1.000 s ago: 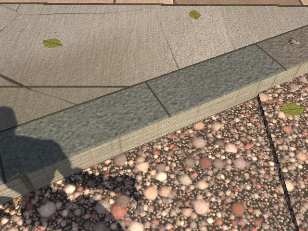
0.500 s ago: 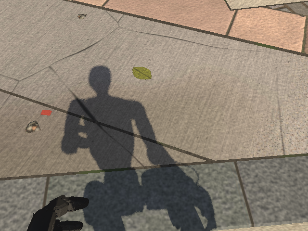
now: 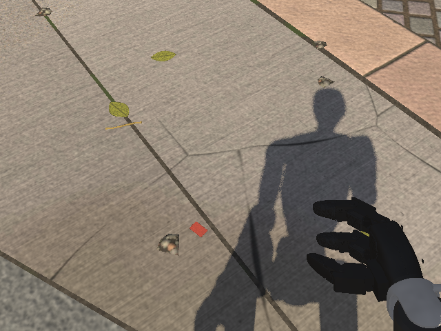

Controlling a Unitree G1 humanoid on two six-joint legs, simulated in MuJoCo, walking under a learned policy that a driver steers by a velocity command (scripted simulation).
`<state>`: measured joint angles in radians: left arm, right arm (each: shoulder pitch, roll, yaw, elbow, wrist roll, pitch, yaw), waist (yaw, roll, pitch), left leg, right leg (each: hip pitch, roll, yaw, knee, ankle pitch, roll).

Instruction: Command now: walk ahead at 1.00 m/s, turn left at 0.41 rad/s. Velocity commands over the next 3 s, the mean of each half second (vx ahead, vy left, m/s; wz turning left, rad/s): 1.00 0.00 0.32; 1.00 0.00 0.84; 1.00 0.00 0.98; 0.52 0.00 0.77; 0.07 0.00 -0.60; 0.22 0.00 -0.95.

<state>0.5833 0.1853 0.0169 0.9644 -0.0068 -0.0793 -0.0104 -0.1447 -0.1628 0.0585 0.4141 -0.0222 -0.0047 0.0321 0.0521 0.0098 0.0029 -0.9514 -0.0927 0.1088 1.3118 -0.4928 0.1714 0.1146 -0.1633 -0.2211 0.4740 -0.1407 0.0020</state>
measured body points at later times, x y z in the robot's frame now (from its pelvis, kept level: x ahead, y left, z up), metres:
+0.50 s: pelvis +0.49 -0.02 +0.12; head +0.52 +0.00 +0.57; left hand +0.62 +0.27 +0.02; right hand +0.56 -0.30 +0.00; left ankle +0.25 +0.06 -0.47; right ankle +0.56 -0.10 -0.60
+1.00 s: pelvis +0.95 +0.15 +0.12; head +0.97 +0.15 +0.57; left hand +0.97 +0.44 +0.03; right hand +1.14 -0.08 +0.00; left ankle +0.96 +0.15 -0.60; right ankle +0.97 -0.04 -0.48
